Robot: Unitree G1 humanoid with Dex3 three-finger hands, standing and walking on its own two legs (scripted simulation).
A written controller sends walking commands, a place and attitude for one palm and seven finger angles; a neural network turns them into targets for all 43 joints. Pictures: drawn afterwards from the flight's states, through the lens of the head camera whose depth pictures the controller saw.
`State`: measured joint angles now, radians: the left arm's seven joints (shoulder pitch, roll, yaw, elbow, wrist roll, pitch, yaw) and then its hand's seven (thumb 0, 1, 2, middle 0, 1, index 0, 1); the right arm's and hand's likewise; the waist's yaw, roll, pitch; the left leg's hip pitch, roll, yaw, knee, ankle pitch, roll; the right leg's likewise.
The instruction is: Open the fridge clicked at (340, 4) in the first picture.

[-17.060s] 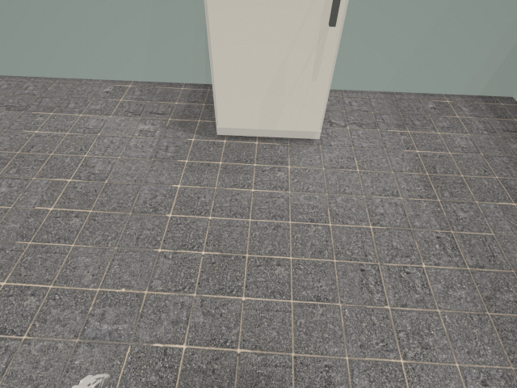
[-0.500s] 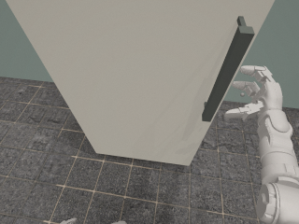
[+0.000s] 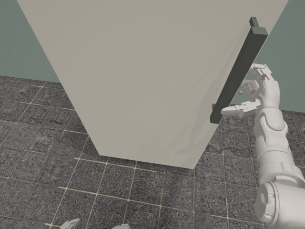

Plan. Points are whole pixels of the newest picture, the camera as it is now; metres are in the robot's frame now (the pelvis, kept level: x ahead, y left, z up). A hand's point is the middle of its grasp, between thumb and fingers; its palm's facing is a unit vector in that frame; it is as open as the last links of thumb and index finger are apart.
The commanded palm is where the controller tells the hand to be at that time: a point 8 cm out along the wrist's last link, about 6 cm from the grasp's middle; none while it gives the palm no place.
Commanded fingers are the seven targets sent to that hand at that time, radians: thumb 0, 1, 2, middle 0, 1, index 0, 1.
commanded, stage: feel for the door with the fingertips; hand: right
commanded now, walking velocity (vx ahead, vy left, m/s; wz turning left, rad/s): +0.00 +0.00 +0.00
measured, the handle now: (230, 80) +0.50 -0.14 +0.12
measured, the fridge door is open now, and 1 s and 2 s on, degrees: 0 0 0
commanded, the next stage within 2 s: slide the fingers in behind the handle in 0.26 s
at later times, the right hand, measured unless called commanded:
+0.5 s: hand (243, 90) +0.46 -0.17 +0.12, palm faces +0.01 +1.00 +0.00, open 13.5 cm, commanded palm +0.44 -0.22 +0.12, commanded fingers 0.00 0.50 -0.30 0.30 1.20 0.30 1.20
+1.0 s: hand (239, 94) +0.45 -0.16 +0.11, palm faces +0.01 +1.00 +0.01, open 14.0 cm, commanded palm +0.42 -0.20 +0.12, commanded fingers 0.00 0.50 -0.30 0.30 1.20 0.30 1.20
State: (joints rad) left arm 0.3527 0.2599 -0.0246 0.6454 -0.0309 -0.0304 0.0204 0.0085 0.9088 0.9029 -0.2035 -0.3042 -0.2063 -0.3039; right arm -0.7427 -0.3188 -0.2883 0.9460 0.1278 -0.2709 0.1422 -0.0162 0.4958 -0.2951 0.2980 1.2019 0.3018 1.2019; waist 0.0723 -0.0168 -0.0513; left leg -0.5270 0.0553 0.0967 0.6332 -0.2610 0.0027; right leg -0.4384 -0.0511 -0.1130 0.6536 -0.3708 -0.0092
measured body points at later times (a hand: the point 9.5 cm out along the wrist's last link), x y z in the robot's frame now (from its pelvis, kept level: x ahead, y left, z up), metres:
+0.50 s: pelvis -0.02 +0.00 -0.01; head +0.06 +0.00 +0.44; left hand +0.02 +0.27 -0.12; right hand +0.46 -0.23 +0.12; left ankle +0.03 +0.12 -0.72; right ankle -0.03 -0.11 -0.72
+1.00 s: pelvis +0.00 -0.01 +0.00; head +0.05 -0.01 +0.44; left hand +0.06 +0.25 -0.12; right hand +0.45 -0.22 +0.12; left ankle +0.03 +0.12 -0.72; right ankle -0.03 -0.11 -0.72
